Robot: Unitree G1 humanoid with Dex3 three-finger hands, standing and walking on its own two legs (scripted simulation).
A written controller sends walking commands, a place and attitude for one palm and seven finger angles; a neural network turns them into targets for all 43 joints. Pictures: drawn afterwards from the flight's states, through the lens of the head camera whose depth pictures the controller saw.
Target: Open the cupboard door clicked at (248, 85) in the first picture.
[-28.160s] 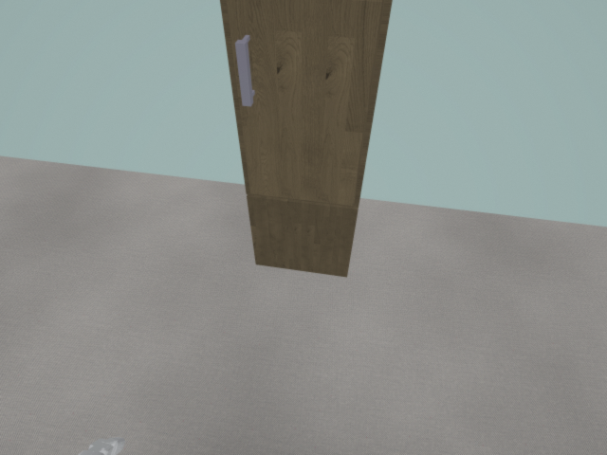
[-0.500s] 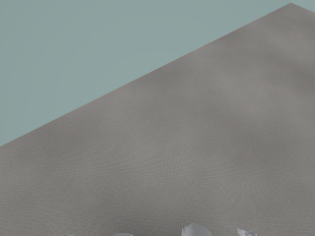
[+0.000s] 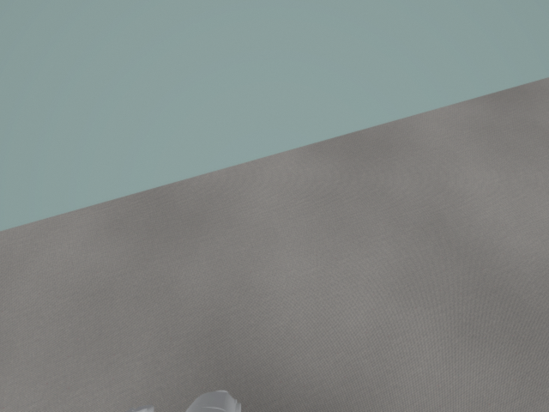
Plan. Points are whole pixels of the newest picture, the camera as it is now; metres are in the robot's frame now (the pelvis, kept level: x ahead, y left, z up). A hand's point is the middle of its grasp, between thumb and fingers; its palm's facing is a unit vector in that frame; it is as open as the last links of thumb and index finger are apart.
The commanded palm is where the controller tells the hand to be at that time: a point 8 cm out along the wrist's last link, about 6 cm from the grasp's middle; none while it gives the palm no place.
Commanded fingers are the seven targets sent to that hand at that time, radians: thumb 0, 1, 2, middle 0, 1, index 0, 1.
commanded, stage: turn to face it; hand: left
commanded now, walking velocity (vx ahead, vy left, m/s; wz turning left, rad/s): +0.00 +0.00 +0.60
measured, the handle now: out of the picture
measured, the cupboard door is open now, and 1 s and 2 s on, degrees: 51 51 51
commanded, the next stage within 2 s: none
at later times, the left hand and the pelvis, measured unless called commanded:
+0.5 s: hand out of the picture +0.04 +0.21 -0.16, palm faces +0.27 -0.91 -0.31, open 7.4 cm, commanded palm none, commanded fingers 0.00 0.90 0.90 -0.20 -0.30 -0.20 -0.30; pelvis +0.00 -0.03 -0.01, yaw +16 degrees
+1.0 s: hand out of the picture -0.09 +0.19 -0.19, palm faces +0.59 -0.77 -0.26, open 7.4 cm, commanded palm none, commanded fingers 0.00 0.90 0.90 -0.20 -0.30 -0.20 -0.30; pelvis +0.00 -0.02 -0.02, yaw +35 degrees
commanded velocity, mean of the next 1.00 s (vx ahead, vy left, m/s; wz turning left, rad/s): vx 0.00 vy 0.00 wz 0.60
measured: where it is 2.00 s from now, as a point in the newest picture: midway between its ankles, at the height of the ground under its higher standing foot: outside the picture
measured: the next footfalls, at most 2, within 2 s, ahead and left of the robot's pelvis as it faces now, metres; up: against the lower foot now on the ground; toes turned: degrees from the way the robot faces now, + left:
left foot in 0.10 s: +0.05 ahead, +0.13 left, +0.00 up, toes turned +9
right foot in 0.48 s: +0.07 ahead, -0.13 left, +0.00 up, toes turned +14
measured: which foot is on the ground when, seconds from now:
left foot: up 0.00-0.08, down 0.10-0.48, up 0.50-0.90, down 0.92-1.00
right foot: down 0.00-0.08, up 0.10-0.46, down 0.48-0.90, up 0.92-1.00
